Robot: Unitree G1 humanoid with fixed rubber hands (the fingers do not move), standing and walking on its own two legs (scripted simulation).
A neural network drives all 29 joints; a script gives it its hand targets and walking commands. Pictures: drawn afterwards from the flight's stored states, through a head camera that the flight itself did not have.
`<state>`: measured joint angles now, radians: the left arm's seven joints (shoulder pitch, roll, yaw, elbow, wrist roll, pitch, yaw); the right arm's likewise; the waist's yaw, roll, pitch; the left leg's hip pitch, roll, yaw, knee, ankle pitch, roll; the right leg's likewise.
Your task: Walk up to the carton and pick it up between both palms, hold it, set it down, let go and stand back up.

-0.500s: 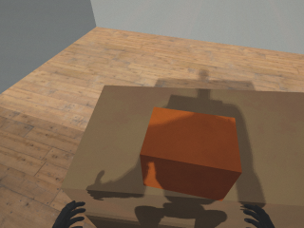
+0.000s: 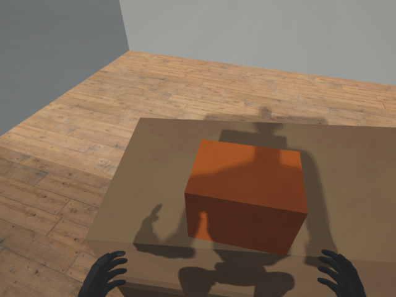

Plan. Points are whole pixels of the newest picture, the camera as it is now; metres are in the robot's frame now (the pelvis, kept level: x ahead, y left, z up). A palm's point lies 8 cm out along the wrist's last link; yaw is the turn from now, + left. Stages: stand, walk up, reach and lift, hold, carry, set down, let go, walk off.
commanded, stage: reach and lift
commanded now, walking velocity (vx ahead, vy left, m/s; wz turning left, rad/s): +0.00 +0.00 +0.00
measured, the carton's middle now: (242, 195) +0.38 -0.07 -0.01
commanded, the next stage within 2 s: none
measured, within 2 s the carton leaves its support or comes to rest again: neither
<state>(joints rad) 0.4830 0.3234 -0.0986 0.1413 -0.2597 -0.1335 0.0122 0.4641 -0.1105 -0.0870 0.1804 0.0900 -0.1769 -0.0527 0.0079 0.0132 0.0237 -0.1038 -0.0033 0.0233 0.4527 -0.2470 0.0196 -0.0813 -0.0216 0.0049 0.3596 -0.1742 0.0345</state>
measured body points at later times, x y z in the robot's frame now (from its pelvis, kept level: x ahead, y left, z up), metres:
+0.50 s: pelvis -0.01 -0.01 +0.00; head -0.05 -0.01 +0.45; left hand +0.24 +0.20 +0.04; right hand +0.22 -0.24 +0.03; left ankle +0.01 +0.09 -0.74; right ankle +0.02 -0.15 -0.74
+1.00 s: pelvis +0.01 -0.01 +0.00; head -0.01 -0.01 +0.45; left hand +0.32 +0.17 +0.07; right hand +0.28 -0.26 +0.07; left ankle +0.01 +0.09 -0.74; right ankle +0.02 -0.15 -0.74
